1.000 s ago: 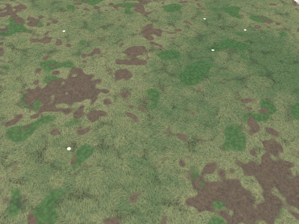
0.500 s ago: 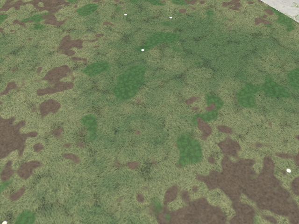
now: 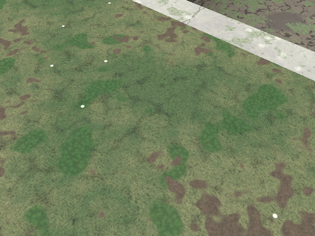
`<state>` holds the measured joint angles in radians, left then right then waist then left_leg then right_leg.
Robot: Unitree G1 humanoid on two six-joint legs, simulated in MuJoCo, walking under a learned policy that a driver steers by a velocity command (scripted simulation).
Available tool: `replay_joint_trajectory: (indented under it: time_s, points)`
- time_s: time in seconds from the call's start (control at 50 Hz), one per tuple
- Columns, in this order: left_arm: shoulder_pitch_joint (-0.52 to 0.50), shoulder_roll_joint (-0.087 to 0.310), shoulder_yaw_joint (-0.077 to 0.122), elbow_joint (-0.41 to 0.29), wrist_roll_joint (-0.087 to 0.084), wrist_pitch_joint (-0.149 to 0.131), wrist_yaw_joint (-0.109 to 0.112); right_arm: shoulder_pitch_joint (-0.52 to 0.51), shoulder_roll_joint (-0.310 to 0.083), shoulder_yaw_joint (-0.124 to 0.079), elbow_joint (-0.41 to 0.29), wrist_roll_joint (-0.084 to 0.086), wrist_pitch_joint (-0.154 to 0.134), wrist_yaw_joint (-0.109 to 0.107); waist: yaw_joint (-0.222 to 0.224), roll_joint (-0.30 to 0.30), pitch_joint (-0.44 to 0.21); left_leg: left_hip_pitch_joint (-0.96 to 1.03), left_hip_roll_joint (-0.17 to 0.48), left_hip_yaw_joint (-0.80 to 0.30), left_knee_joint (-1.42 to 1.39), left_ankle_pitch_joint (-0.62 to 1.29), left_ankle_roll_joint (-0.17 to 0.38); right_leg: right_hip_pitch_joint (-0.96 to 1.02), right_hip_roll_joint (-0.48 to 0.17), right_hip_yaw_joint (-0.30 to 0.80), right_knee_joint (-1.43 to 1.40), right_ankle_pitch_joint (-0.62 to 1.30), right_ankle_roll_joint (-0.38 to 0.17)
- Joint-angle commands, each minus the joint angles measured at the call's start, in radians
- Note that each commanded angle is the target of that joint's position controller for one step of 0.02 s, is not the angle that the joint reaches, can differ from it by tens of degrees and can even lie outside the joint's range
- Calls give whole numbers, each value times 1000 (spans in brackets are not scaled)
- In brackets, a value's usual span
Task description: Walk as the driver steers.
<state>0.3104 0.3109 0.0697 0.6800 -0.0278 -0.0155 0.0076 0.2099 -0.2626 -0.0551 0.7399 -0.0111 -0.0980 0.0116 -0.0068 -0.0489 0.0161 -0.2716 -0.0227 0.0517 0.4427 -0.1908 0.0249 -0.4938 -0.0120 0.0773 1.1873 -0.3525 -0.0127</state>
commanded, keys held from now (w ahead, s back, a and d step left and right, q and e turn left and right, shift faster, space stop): w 0.50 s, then w+e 0.50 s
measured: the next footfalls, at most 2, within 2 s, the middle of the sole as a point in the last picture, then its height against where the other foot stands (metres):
right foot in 0.34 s outside the picture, level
left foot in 0.86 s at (153, 201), level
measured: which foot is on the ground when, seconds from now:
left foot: down 0.00-0.36, up 0.38-0.84, down 0.86-1.00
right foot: up 0.00-0.32, down 0.34-0.86, up 0.88-1.00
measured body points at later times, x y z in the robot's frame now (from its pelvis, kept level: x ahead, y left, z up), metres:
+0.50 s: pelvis +0.26 -0.07 +0.00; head +0.29 -0.09 +0.45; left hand +0.43 +0.17 -0.09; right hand +0.30 -0.36 -0.13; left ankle +0.21 +0.09 -0.65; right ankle +0.29 -0.16 -0.74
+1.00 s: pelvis +0.53 -0.06 +0.00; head +0.56 -0.06 +0.45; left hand +0.68 +0.20 -0.13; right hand +0.58 -0.36 -0.10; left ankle +0.60 +0.03 -0.74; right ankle +0.41 -0.17 -0.65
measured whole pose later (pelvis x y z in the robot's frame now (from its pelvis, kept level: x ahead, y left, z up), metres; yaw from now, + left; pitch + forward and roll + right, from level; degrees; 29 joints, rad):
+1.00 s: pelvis +0.53 -0.06 +0.00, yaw -19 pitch +1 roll +1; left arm 0.34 0.30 0.07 0.78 -0.03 -0.03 0.02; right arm 0.15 -0.26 -0.05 0.80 -0.01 -0.10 0.02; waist 0.01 -0.04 0.03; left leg -0.31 0.00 0.07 0.46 -0.17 0.02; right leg -0.44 -0.02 0.07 1.16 -0.38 -0.02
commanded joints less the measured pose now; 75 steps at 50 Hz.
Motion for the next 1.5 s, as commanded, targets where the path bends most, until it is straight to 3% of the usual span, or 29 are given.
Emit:
replay_joint_trajectory:
  time_s: [0.02, 0.26, 0.3, 0.34, 0.36, 0.38, 0.4, 0.42, 0.48, 0.6, 0.74, 0.8, 0.84, 0.86, 0.88, 0.9, 0.92, 0.94, 0.98, 1.06, 1.18, 1.28, 1.32, 1.36, 1.38, 1.4, 1.42, 1.44, 1.5]
  points:
    - [-33, 48, 19, -93, 1, -6, -5, 23, -113, -29, -26, 4, -19, -4, -15, 159, -3, 153, 270, -254, -263, 65, 154, -200, -86, 37, -31, 65, 7]
    - [-329, 11, -13, -167, 6, -44, -52, 157, -211, -44, 100, 42, 19, -2, -75, 128, 64, 284, 299, -60, -266, 287, 145, -122, -49, -79, -590, 277, -24]
    - [-291, 41, 0, -163, 11, -46, -54, 150, -231, -48, 111, 49, 31, -6, -30, 150, 34, 322, 307, -42, -183, 492, 126, -24, -13, -107, -641, 213, -60]
    - [-36, 116, 44, -82, 21, -43, -42, 141, -213, -36, 116, 48, 38, -14, 107, 131, -128, 223, 236, 40, 125, 685, 74, 374, 34, -138, -697, 277, -113]
    - [150, 201, 69, -48, 27, -34, -23, 139, -153, -10, 83, 12, 32, -16, 171, -10, -275, -22, 181, 65, 462, 340, 31, 696, -173, 113, -657, 331, -180]
    - [135, 263, 67, -48, 28, -35, -24, 241, -49, 23, 62, 10, 9, -6, 77, -234, -386, -359, 3, -24, 761, -382, -17, 900, -382, 600, -804, 134, -334]
    - [129, 169, 47, -50, 21, -42, -28, 164, -159, -4, 72, 38, -7, 1, 125, -116, -349, -461, 50, -140, 861, -384, -9, 853, -366, 616, -862, 39, -315]
    - [68, 135, 32, -47, 19, -49, -29, 81, -182, -13, 39, 58, -16, 5, 109, -98, -201, -521, 94, -118, 855, -296, 3, 733, -327, 458, -876, 99, -277]
    - [-67, 61, 10, -49, 33, -61, -37, 64, -150, -14, 50, 27, -3, 0, 11, -32, -72, -383, 175, -115, 722, -106, -10, 426, -219, 226, -959, 318, -233]
    - [-27, 100, 25, 10, 20, -78, -18, -62, -94, -3, 5, 2, 21, -6, 5, 4, 12, -399, 158, -105, 428, 104, -67, 325, -174, 117, -1053, 393, -249]
    - [85, 139, 38, 77, 0, -57, 4, -275, -97, 5, -56, 20, -6, 23, 67, -12, 42, -276, 78, -116, 91, 279, -62, 358, -175, 133, -984, 285, -195]
    - [84, 147, 44, 88, 4, -43, 12, -239, -138, -9, -52, 20, -18, 26, 35, -44, 24, -193, 66, -119, 43, 177, -33, 412, -201, 193, -899, 302, -167]
    - [77, 111, 32, 84, 13, -34, 12, -67, -187, -37, -7, 15, -24, 16, -49, -36, -76, 66, 63, -93, 5, 133, 13, 371, -126, 163, -703, 406, -124]
    - [76, 52, 10, 57, 30, -32, 11, 94, -247, -54, 11, 0, -26, 7, -111, 62, -233, 339, 224, -245, 40, 120, 70, 225, -49, 107, -414, 247, -87]
    - [206, -34, -13, 28, 5, -48, 10, 157, -317, -73, 35, -5, -10, 8, -52, 373, -358, 648, 442, -684, -66, -115, 214, -142, 83, 4, -76, -207, -21]
    - [188, 63, 6, 50, -14, -53, 12, 145, -219, -49, 23, 7, -8, 12, -75, 305, -317, 612, 438, -783, -136, -295, 212, -254, 28, 92, 71, -230, -16]
    - [94, 122, 24, 35, -20, -50, 11, 93, -156, -33, 15, 11, -6, 8, -84, 218, -188, 495, 406, -622, -152, -285, 170, -294, -10, 83, 99, -143, -18]
    - [50, 117, 26, 29, -13, -44, 14, 34, -135, -26, 11, 6, -5, 8, -60, 155, -121, 376, 367, -499, -168, -174, 148, -261, -51, 57, 81, -64, -14]
    - [25, 87, 31, 20, -2, -31, 10, -25, -96, -16, 20, -5, -6, 5, -15, 173, -45, 213, 307, -332, -221, -17, 134, -186, -103, 53, 5, 25, -11]
    - [-17, 32, 22, -10, 1, -1, 4, -27, -128, -33, 49, 2, -22, -1, 1, 140, 1, 146, 307, -175, -298, 129, 162, -189, -125, 33, -88, 106, 3]
    - [-170, 9, 8, -59, 5, -12, -30, 3, -178, -48, 73, 7, -6, -14, -44, 107, 39, 192, 281, 32, -318, 234, 140, -170, -112, -36, -394, 358, 2]
    - [-285, 21, 7, -116, 5, -8, -56, 61, -222, -63, 101, 32, 24, -16, -66, 103, 78, 320, 321, 102, -270, 305, 111, -158, -85, -100, -533, 293, -39]
    - [-255, 53, 23, -122, 10, -3, -59, 50, -251, -72, 100, 44, 37, -19, -26, 130, 40, 360, 324, 138, -156, 596, 91, -67, -33, -150, -551, 192, -77]
    - [-33, 121, 65, -67, 8, 3, -52, 26, -256, -73, 92, 54, 53, -24, 109, 121, -85, 301, 280, 191, 166, 806, 52, 244, 60, -201, -623, 199, -135]
    - [152, 198, 103, -13, 3, 13, -33, 42, -215, -57, 80, 30, 50, -28, 184, 39, -179, 72, 239, 194, 463, 573, 5, 560, 18, -77, -644, 211, -184]
    - [114, 323, 116, -21, -11, 5, -23, 130, -60, -6, 16, -20, 27, -15, 52, -257, -238, -395, 46, 131, 823, -348, -60, 868, -246, 474, -725, 67, -361]
    - [137, 247, 90, -60, -1, -16, -31, 41, -124, -10, 5, 18, -13, -3, 119, -139, -382, -509, 11, -113, 947, -418, -48, 910, -327, 755, -897, -118, -418]
    - [102, 185, 69, -47, 10, -35, -37, -69, -187, -27, -27, 60, -35, 4, 135, -66, -232, -592, 59, -124, 936, -311, -22, 819, -304, 623, -925, -42, -357]
    - [-69, 103, 38, -74, 22, -46, -30, -42, -180, -31, -4, 12, -37, -8, 11, 4, -83, -406, 153, -139, 707, -125, -21, 453, -191, 344, -938, 244, -281]
Keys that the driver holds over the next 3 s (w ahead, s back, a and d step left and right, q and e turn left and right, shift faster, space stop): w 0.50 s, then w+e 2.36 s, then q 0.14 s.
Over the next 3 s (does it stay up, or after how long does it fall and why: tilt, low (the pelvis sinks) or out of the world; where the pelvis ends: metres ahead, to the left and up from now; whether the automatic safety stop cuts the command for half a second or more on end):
stays up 1.19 -0.89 -0.01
